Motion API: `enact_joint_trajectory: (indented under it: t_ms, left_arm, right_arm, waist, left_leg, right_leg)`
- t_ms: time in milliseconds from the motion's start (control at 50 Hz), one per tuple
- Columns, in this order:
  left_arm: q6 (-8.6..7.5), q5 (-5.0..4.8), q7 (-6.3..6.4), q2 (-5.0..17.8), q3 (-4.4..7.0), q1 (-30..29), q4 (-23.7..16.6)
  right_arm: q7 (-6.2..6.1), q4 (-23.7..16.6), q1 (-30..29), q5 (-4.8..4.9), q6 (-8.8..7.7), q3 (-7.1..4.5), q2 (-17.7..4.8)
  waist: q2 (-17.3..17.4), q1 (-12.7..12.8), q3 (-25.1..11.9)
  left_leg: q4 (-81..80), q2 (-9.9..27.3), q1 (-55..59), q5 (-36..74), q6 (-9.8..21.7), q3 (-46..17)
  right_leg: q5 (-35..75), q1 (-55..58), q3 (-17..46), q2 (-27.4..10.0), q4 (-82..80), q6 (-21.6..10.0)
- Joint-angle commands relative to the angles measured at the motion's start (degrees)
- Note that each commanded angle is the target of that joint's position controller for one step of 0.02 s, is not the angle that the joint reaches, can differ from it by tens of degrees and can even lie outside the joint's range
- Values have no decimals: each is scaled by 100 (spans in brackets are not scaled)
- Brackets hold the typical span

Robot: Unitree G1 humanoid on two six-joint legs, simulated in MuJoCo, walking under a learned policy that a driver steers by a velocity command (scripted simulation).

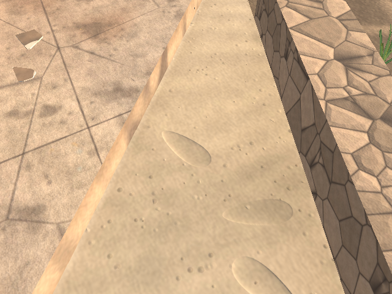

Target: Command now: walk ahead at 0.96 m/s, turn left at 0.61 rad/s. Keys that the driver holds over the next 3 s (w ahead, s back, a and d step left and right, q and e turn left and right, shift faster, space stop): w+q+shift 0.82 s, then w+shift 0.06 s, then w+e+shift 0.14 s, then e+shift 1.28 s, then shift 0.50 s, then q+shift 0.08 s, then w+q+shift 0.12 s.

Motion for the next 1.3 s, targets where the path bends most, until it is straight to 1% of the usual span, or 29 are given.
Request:
enact_joint_trajectory:
  t_ms: [20,60,120,200,320,380,400,420,440,500,580,680,760,820,840,860,880,900,980,1060,1100,1140,1160,1180,1200,1220,1240,1260,1300]
  left_arm:
    - [-404,-13,-53,685,-24,-561,-1049]
    - [-369,82,-18,583,-101,-1054,-1201]
    - [-47,236,-19,395,-232,-1113,-1330]
    - [-51,82,-158,238,-361,-2580,-1897]
    - [-108,-28,-134,274,-329,-3045,-2087]
    - [-164,-112,96,1016,11,-925,-1515]
    - [-195,-8,230,1397,194,416,-1264]
    - [-212,310,244,1736,299,674,-1188]
    - [-117,116,172,1632,372,299,-1181]
    - [-86,97,142,568,149,-444,-952]
    - [-263,-103,33,151,45,-114,-393]
    - [-437,-110,24,424,82,-606,-325]
    - [-358,-78,144,1063,188,-370,-283]
    - [32,-201,52,1292,273,-851,-649]
    - [-5,-43,-67,745,174,-887,-714]
    - [-111,-23,23,354,0,-210,-1224]
    - [-208,-47,55,507,-35,-632,-1478]
    - [-219,-83,72,485,-64,-717,-1409]
    - [255,-134,6,-225,-271,-1326,-1637]
    - [306,-353,172,-637,-481,-2569,-2377]
    - [246,-247,-43,-378,-452,-1016,-1851]
    - [363,-362,-41,39,-178,466,-1330]
    - [669,-429,-506,-75,-271,716,-1789]
    - [751,-420,-427,257,-61,2914,-547]
    - [768,46,-449,614,-31,3456,-169]
    - [502,235,-476,1693,365,2711,-391]
    - [256,120,-460,1696,379,998,-555]
    - [34,85,-494,832,73,589,-401]
    - [-145,200,-672,-588,-404,-218,88]
  right_arm:
    - [-60,88,1270,55,2,-488,-1231]
    - [-106,320,1311,26,-94,-346,-749]
    - [-128,434,1282,82,-266,-286,-781]
    - [-135,434,1472,142,-327,-363,-876]
    - [-197,597,1800,177,-321,-462,-1061]
    - [-194,493,1253,82,-372,-562,-1581]
    - [-183,364,987,47,-456,-481,-1233]
    - [-225,182,1727,336,-448,-185,-16]
    - [-261,33,1508,261,-348,-150,-520]
    - [-72,72,281,-20,-180,-246,-741]
    - [90,-306,-147,-69,111,-79,-121]
    - [259,-791,-870,-66,122,88,-162]
    - [61,-749,-553,-173,285,88,-322]
    - [-41,132,1871,-109,38,-312,-922]
    - [-140,320,1369,-25,80,-439,-1325]
    - [-140,30,1042,-127,102,-446,-1784]
    - [-241,-42,1330,-115,131,-528,-1746]
    - [-317,165,1371,-139,112,-451,-1404]
    - [-250,577,1117,-110,-275,-33,-403]
    - [-194,1220,1289,-43,-518,101,-374]
    - [-363,816,515,125,-494,173,-272]
    - [-373,473,420,410,-765,-162,-1528]
    - [470,668,398,-1102,-605,-446,-2737]
    - [671,535,-349,-1452,-413,-596,-2465]
    - [920,656,1261,-861,-162,-482,-1286]
    - [827,138,2036,-209,-219,-409,-934]
    - [668,-372,1313,130,-264,-374,-945]
    - [358,-617,273,101,-178,-338,-919]
    - [-130,-949,513,-633,33,38,-399]
  waist:
    - [577,-323,-955]
    - [-343,5,-205]
    - [16,335,285]
    - [151,-136,681]
    - [518,-483,122]
    - [591,694,-1200]
    - [395,1297,-1901]
    - [-1556,775,-2872]
    - [-1737,678,-3040]
    - [-106,587,-827]
    - [-350,198,-187]
    - [-398,-181,163]
    - [-550,-629,-189]
    - [179,-1653,-1085]
    - [1436,-932,-123]
    - [1207,-110,-914]
    - [669,-462,-1573]
    - [293,-277,-763]
    - [200,404,546]
    - [283,535,1361]
    - [-203,1175,204]
    - [382,1752,-1789]
    - [926,2514,-1483]
    - [-971,2730,-1610]
    - [-1166,1610,-4202]
    - [-588,852,-3897]
    - [264,444,-1829]
    - [884,463,-1347]
    - [608,-345,-1086]
  left_leg:
    - [-2748,2057,4265,-2863,1291,-5579]
    - [-2856,1572,2771,-1823,839,-4349]
    - [-3048,1112,1694,-815,884,-3483]
    - [-3484,733,1131,73,611,-2983]
    - [-2670,865,2443,2636,111,-3028]
    - [-117,733,2352,4188,-255,-2971]
    - [1540,515,1544,3126,-279,-2682]
    - [3638,-124,-247,-2010,-418,-1882]
    - [4272,262,-850,-1678,-314,-1436]
    - [3584,966,-974,-597,-372,-1127]
    - [3288,1305,-1184,-654,-484,-964]
    - [1573,1153,-204,884,-400,-306]
    - [1491,681,661,-498,208,220]
    - [-1213,251,4016,918,614,-16]
    - [-1209,724,4739,1586,633,-1111]
    - [-533,1904,5683,4962,1253,-2925]
    - [-1545,2329,5788,2931,1728,-3886]
    - [-2238,2422,5121,1160,1520,-3984]
    - [-2776,1935,2333,1207,472,-2063]
    - [-3754,1738,1674,2412,-226,-504]
    - [-3620,1167,393,6061,-337,474]
    - [-1707,1596,1097,9354,-334,18]
    - [-462,2426,-475,11148,-482,-516]
    - [3559,1506,-795,5628,-1570,-518]
    - [7052,38,-569,-1040,-1922,-1006]
    - [7838,-136,-1065,-319,-1607,-2534]
    - [8757,-308,-1971,-458,-1549,-2339]
    - [8557,-295,-1907,-262,-1398,-2184]
    - [7230,395,-2006,-66,-1012,-2172]
  right_leg:
    - [396,-4518,1076,-106,3143,-68]
    - [382,-3981,947,-533,1960,-14]
    - [99,-3818,719,-785,1005,297]
    - [1875,-3641,255,-783,-1182,594]
    - [2697,-2708,160,-326,-2831,433]
    - [1553,-64,313,-238,-2791,242]
    - [120,1349,1006,-1054,-2500,72]
    - [-1368,2997,3823,-3162,-3136,-517]
    - [-2542,2566,5234,-3208,-3994,-632]
    - [-221,355,2356,-2196,-4173,-328]
    - [1965,-438,801,-2081,-4408,-165]
    - [3471,-1302,-1039,-1578,-4913,80]
    - [8372,-378,-1411,-1983,-3562,169]
    - [6923,-1472,-1243,-1471,1048,199]
    - [-80,-3935,-1000,-420,3130,349]
    - [-568,-5135,-198,-559,4233,427]
    - [-149,-5560,308,-564,4324,466]
    - [-137,-6114,168,-703,4419,435]
    - [-1050,-6667,22,-867,5344,27]
    - [-1688,-7427,-19,-592,4381,-402]
    - [-90,-3361,-1081,-205,2336,-398]
    - [1035,-649,-1012,267,1356,-236]
    - [2196,1241,-487,780,171,9]
    - [4070,1993,940,94,-2162,-760]
    - [9282,2982,3393,-1123,-1493,-2401]
    - [8777,1785,6028,-2004,-2653,-2733]
    - [6574,-148,5875,-1967,-3199,-2602]
    - [4593,-1077,4635,-1533,-3259,-2112]
    - [4758,-1746,3373,-888,-3273,-1880]
Next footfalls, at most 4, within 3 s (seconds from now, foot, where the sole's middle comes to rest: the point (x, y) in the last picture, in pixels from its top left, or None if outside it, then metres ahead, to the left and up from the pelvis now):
0.40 right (221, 239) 0.64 -0.09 -0.73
0.82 left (134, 201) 0.80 0.23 -0.73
1.18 right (79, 105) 1.17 0.46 -0.60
1.68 left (22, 96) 1.23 0.70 -0.60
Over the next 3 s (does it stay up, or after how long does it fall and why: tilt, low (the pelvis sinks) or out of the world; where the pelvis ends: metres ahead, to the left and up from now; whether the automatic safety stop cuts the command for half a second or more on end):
stays up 1.19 0.53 0.17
